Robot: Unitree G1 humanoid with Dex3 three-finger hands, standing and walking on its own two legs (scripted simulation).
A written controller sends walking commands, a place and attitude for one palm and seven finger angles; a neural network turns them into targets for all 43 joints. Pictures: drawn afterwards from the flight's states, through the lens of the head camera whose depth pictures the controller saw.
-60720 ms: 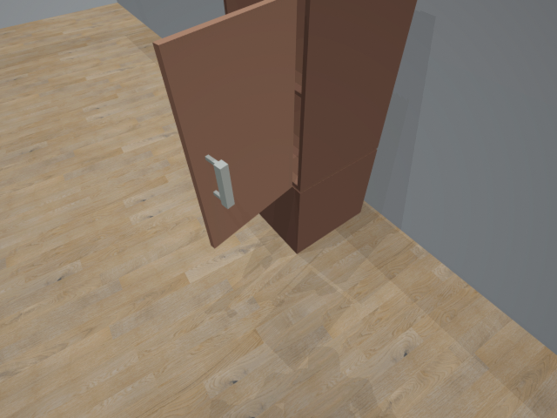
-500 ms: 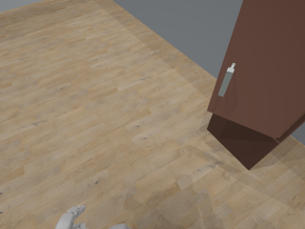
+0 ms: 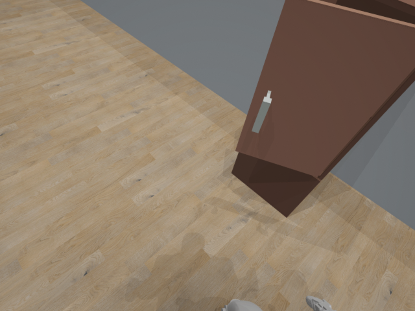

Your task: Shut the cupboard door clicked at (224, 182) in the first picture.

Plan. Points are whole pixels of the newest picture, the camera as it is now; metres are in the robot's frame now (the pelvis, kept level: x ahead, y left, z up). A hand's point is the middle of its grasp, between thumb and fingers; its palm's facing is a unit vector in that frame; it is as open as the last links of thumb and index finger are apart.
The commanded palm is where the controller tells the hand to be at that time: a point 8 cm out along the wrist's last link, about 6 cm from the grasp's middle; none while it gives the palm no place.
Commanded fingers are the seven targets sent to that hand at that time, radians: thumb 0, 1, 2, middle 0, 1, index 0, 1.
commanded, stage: turn to face it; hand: left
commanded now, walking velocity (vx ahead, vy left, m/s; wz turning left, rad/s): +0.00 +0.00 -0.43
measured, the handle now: (262, 111) +0.71 -0.13 -0.08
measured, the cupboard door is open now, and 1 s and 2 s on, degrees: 25 25 25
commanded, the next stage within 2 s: take the last steps up to it in 0.28 s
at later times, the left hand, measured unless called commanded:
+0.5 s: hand (148, 309) +0.14 +0.12 -0.15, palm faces -0.22 -0.95 -0.24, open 7.4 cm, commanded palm none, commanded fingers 0.00 0.90 0.90 -0.20 -0.30 -0.20 -0.30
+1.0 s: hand (165, 273) +0.21 +0.10 -0.17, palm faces -0.31 -0.94 -0.16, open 7.4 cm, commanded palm none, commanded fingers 0.00 0.90 0.90 -0.20 -0.30 -0.20 -0.30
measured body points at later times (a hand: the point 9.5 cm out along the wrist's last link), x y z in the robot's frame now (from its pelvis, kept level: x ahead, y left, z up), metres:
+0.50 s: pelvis +0.00 -0.04 +0.00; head +0.03 -0.07 +0.45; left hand +0.15 +0.17 -0.13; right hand -0.05 -0.30 -0.16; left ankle +0.00 +0.09 -0.67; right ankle -0.04 -0.14 -0.74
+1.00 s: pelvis +0.10 -0.07 +0.01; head +0.15 -0.06 +0.46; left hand +0.23 +0.15 -0.16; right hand -0.01 -0.28 -0.13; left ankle +0.07 +0.06 -0.74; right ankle +0.10 -0.25 -0.66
